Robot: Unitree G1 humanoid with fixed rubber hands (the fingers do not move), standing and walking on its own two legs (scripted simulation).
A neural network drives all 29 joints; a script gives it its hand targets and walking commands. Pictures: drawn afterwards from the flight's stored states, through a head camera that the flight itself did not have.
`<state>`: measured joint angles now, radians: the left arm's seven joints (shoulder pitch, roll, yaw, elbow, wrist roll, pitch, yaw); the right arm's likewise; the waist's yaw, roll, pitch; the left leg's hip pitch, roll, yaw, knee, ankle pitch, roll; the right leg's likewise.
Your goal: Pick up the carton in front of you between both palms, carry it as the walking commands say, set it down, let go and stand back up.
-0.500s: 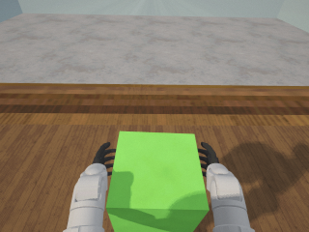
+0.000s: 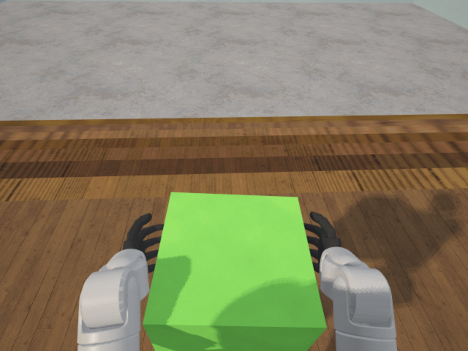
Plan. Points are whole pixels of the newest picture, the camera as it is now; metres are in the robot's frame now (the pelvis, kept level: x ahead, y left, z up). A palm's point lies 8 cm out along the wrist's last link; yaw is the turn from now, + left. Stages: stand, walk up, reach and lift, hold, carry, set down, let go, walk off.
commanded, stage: carry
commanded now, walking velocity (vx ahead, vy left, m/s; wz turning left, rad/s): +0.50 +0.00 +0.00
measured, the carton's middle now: (230, 287) +0.25 +0.01 +0.00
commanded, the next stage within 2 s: none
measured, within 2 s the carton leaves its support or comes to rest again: neither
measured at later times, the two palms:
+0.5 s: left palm (189, 142) +0.56 +0.11 +0.08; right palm (314, 140) +0.58 -0.19 +0.07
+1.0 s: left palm (191, 76) +0.91 +0.15 +0.08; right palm (283, 76) +0.90 -0.15 +0.08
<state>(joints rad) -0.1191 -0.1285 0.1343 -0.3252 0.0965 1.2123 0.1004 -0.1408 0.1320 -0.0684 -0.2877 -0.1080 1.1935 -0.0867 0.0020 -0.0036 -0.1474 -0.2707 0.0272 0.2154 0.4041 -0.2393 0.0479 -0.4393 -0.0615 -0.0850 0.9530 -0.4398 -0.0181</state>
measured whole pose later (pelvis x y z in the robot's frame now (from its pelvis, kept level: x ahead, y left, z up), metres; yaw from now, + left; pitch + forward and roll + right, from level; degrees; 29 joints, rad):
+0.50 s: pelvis +0.30 -0.06 +0.01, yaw +3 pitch +5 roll +2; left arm -0.14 -0.13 0.11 -0.35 0.09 1.18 0.10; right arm -0.16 0.13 -0.09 -0.36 -0.10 1.19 -0.09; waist 0.02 0.00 -0.02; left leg -0.60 0.11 0.09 0.96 -0.25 0.00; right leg -0.22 -0.04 -0.24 0.32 -0.20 -0.07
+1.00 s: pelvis +0.63 +0.00 +0.00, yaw +0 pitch +4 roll -1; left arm -0.20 -0.14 0.13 -0.33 0.12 1.19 0.09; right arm -0.20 0.14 -0.13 -0.33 -0.09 1.17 -0.09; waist -0.03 -0.01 -0.02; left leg -0.21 0.03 0.24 0.37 -0.25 0.08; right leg -0.64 -0.10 -0.08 0.98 -0.25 -0.02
